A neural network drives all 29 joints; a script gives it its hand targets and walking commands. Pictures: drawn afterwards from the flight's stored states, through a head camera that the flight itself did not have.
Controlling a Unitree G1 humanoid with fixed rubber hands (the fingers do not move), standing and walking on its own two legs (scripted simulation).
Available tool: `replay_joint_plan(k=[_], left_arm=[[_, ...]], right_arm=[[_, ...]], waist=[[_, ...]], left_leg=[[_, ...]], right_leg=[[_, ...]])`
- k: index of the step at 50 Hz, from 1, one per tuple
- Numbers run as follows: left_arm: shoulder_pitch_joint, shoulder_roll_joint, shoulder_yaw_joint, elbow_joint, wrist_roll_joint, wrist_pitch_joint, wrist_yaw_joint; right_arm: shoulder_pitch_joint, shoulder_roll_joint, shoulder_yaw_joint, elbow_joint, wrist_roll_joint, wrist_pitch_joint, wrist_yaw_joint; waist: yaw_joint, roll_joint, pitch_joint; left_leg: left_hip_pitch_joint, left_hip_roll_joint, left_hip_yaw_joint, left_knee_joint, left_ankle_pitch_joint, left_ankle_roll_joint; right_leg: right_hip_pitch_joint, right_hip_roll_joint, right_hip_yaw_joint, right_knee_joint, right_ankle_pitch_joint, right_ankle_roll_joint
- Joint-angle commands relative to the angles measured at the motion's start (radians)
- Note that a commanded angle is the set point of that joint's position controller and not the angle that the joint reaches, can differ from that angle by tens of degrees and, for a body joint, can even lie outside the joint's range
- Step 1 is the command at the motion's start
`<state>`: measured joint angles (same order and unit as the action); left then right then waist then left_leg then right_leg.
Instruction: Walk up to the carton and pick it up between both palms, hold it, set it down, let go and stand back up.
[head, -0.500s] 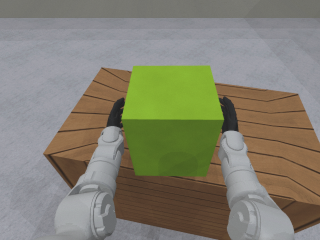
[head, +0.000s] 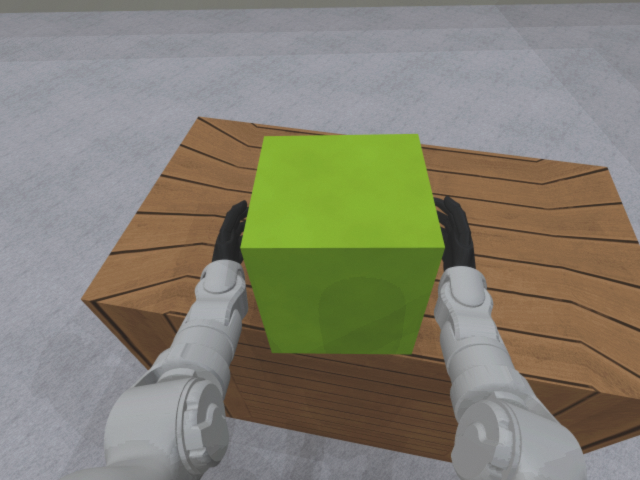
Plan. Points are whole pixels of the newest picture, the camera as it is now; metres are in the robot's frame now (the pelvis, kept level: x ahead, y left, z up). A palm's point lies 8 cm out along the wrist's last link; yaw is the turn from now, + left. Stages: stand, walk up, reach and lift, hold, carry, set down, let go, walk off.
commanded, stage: set down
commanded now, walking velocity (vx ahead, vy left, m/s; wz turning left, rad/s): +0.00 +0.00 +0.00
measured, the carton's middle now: (340, 249) +0.43 +0.00 +0.02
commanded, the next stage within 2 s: none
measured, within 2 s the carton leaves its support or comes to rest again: rests again in 0.18 s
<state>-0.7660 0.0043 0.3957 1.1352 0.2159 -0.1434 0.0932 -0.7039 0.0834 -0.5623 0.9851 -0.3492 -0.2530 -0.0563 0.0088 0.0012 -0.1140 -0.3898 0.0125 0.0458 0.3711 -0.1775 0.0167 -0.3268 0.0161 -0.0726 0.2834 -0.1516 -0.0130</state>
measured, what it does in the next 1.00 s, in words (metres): stands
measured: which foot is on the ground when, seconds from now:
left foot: down 0.00-1.00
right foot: down 0.00-1.00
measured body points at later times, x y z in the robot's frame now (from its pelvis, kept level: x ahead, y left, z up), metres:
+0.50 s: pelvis -0.01 +0.01 +0.00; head +0.06 +0.02 +0.44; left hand +0.41 +0.15 +0.03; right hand +0.40 -0.15 +0.04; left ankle -0.01 +0.10 -0.75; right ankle -0.02 -0.11 -0.75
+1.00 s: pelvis -0.01 +0.01 +0.00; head +0.06 +0.02 +0.44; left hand +0.41 +0.15 +0.02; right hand +0.40 -0.15 +0.04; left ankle -0.01 +0.10 -0.75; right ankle -0.02 -0.11 -0.75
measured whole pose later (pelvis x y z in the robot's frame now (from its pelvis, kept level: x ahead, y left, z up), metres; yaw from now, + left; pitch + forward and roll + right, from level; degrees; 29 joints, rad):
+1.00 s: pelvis -0.01 +0.01 +0.00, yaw -1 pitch +11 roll -1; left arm -0.81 -0.02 0.55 1.15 0.33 -0.27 0.05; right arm -0.72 0.13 -0.70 0.96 -0.47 -0.32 -0.04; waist 0.01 -0.02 -0.06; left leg -0.41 0.01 0.07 0.38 -0.17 0.03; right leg -0.36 0.01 -0.05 0.31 -0.15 -0.01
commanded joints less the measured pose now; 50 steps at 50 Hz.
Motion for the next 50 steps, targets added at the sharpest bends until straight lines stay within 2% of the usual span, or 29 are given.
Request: replay_joint_plan(k=[1,3,6,8,11,12,13,17,20,23,25,29,32,35,37,40,41,44,45,47,50], left_arm=[[-0.825,-0.489,-0.25,-0.183,0.019,-0.139,-0.15],[-0.822,-0.481,-0.227,-0.166,0.033,-0.147,-0.154],[-0.801,-0.456,-0.207,-0.149,0.038,-0.155,-0.161],[-0.823,-0.433,-0.193,-0.143,0.036,-0.166,-0.166],[-0.783,-0.424,-0.171,-0.101,0.055,-0.172,-0.171],[-0.764,-0.424,-0.168,-0.101,0.053,-0.177,-0.171],[-0.756,-0.417,-0.158,-0.088,0.062,-0.181,-0.173],[-0.773,-0.419,-0.164,-0.103,0.06,-0.192,-0.167],[-0.766,-0.437,-0.171,-0.083,0.079,-0.195,-0.16],[-0.741,-0.408,-0.155,-0.083,0.072,-0.206,-0.152],[-0.728,-0.392,-0.136,-0.076,0.092,-0.209,-0.15],[-0.71,-0.391,-0.124,-0.052,0.106,-0.203,-0.149],[-0.707,-0.365,-0.112,-0.049,0.102,-0.205,-0.147],[-0.712,-0.363,-0.102,-0.056,0.109,-0.205,-0.144],[-0.697,-0.352,-0.087,-0.056,0.123,-0.203,-0.144],[-0.689,-0.368,-0.076,-0.046,0.138,-0.193,-0.146],[-0.686,-0.371,-0.076,-0.038,0.131,-0.193,-0.149],[-0.669,-0.367,-0.068,-0.047,0.15,-0.189,-0.15],[-0.668,-0.36,-0.052,-0.055,0.158,-0.185,-0.149],[-0.652,-0.346,-0.037,-0.061,0.169,-0.178,-0.151],[-0.635,-0.365,-0.042,-0.073,0.174,-0.164,-0.153]], right_arm=[[-0.691,0.514,0.324,-0.058,-0.066,-0.065,0.14],[-0.678,0.528,0.317,-0.036,-0.079,-0.064,0.139],[-0.662,0.518,0.305,-0.021,-0.085,-0.067,0.137],[-0.674,0.522,0.299,-0.03,-0.093,-0.072,0.133],[-0.645,0.527,0.301,-0.024,-0.084,-0.072,0.132],[-0.65,0.506,0.304,-0.033,-0.09,-0.077,0.131],[-0.642,0.515,0.298,-0.037,-0.106,-0.078,0.131],[-0.628,0.509,0.271,-0.015,-0.126,-0.085,0.14],[-0.634,0.498,0.235,-0.012,-0.148,-0.099,0.143],[-0.613,0.476,0.235,0.015,-0.141,-0.107,0.141],[-0.592,0.479,0.223,0.043,-0.146,-0.105,0.14],[-0.619,0.458,0.201,0.012,-0.155,-0.109,0.136],[-0.617,0.442,0.198,0.002,-0.159,-0.107,0.134],[-0.616,0.441,0.196,-0.016,-0.155,-0.1,0.13],[-0.608,0.445,0.171,-0.003,-0.163,-0.099,0.133],[-0.607,0.461,0.174,-0.007,-0.182,-0.097,0.139],[-0.611,0.465,0.173,-0.014,-0.185,-0.101,0.141],[-0.589,0.458,0.163,-0.013,-0.187,-0.096,0.144],[-0.574,0.451,0.157,0.015,-0.192,-0.093,0.142],[-0.565,0.445,0.144,0.007,-0.194,-0.09,0.139],[-0.571,0.457,0.148,-0.022,-0.193,-0.085,0.142]], waist=[[-0.012,0.001,-0.696],[0.006,0.011,-0.686],[0.006,0.008,-0.683],[0.003,-0.018,-0.675],[0.002,-0.01,-0.638],[0.016,-0.024,-0.64],[0.008,-0.018,-0.642],[0.008,0.001,-0.626],[0.0,0.031,-0.632],[0.006,0.008,-0.613],[0.015,0.015,-0.598],[0.013,0.033,-0.58],[0.018,0.008,-0.593],[0.011,0.008,-0.592],[0.011,0.026,-0.56],[0.019,0.003,-0.569],[0.027,0.004,-0.567],[0.021,0.025,-0.532],[0.023,0.016,-0.52],[0.014,0.013,-0.531],[0.023,0.021,-0.518]], left_leg=[[0.155,0.012,0.05,0.011,0.42,-0.078],[0.16,0.003,0.054,0.004,0.416,-0.071],[0.142,0.0,0.063,-0.006,0.391,-0.062],[0.111,0.002,0.065,-0.017,0.359,-0.053],[0.075,-0.004,0.062,-0.02,0.352,-0.048],[0.069,0.002,0.063,-0.015,0.356,-0.048],[0.076,0.001,0.067,-0.011,0.354,-0.058],[0.112,0.007,0.066,-0.015,0.342,-0.056],[0.172,0.011,0.066,0.006,0.371,-0.075],[0.172,0.015,0.066,0.013,0.392,-0.075],[0.148,0.011,0.073,0.007,0.369,-0.07],[0.142,0.008,0.07,0.009,0.348,-0.075],[0.13,0.011,0.064,0.009,0.328,-0.066],[0.115,0.006,0.07,0.008,0.328,-0.058],[0.117,0.009,0.073,0.001,0.32,-0.063],[0.136,0.011,0.075,-0.002,0.326,-0.055],[0.12,0.011,0.071,-0.005,0.312,-0.055],[0.122,0.012,0.077,-0.007,0.313,-0.052],[0.121,0.01,0.078,-0.011,0.311,-0.049],[0.118,0.006,0.072,-0.011,0.303,-0.05],[0.137,0.009,0.066,-0.005,0.317,-0.06]], right_leg=[[0.44,-0.021,-0.002,0.126,0.567,0.039],[0.433,-0.025,0.01,0.127,0.569,0.044],[0.439,-0.028,0.011,0.116,0.547,0.045],[0.462,-0.027,0.012,0.129,0.556,0.048],[0.489,-0.032,0.019,0.132,0.554,0.049],[0.479,-0.029,0.017,0.131,0.558,0.042],[0.483,-0.026,0.012,0.128,0.549,0.044],[0.429,-0.02,0.002,0.112,0.459,0.028],[0.331,-0.012,-0.012,0.095,0.368,0.019],[0.313,-0.011,-0.012,0.098,0.367,0.023],[0.335,-0.012,-0.008,0.099,0.375,0.029],[0.326,-0.009,-0.011,0.086,0.32,0.019],[0.328,-0.013,-0.004,0.088,0.32,0.019],[0.338,-0.018,-0.003,0.089,0.343,0.027],[0.344,-0.016,-0.004,0.086,0.323,0.026],[0.325,-0.02,-0.002,0.089,0.317,0.031],[0.321,-0.019,-0.009,0.087,0.298,0.031],[0.311,-0.021,-0.01,0.078,0.29,0.026],[0.308,-0.02,-0.005,0.077,0.283,0.029],[0.326,-0.02,-0.007,0.072,0.28,0.028],[0.32,-0.018,-0.01,0.068,0.261,0.025]])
